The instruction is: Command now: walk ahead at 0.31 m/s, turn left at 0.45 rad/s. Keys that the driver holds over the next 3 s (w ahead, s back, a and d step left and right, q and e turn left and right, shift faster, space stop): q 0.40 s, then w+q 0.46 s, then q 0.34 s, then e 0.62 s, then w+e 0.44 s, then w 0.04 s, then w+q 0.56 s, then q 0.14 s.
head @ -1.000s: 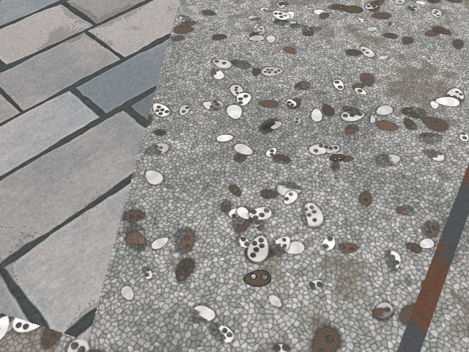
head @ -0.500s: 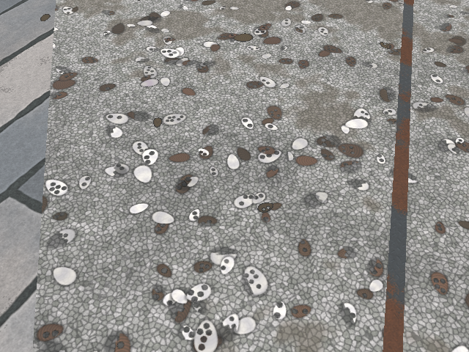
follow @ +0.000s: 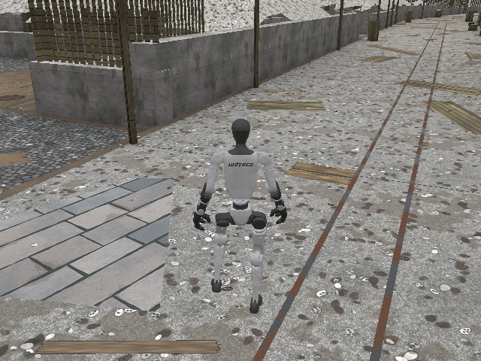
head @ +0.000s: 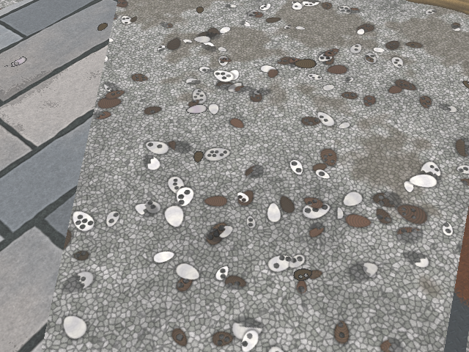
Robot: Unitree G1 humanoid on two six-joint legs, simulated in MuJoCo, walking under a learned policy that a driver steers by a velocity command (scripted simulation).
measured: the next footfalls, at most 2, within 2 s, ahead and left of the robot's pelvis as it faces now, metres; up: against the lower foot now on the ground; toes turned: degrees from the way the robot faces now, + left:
left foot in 0.20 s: +0.24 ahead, +0.14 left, +0.00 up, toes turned +9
right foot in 0.68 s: +0.31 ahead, -0.07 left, +0.00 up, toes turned +28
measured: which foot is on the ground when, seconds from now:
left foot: up 0.00-0.18, down 0.20-0.68, up 0.70-1.00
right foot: down 0.00-0.20, up 0.22-0.66, down 0.68-1.00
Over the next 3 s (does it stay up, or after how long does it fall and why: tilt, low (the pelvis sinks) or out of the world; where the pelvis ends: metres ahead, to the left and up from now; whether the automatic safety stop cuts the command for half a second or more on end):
stays up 0.87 0.29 -0.02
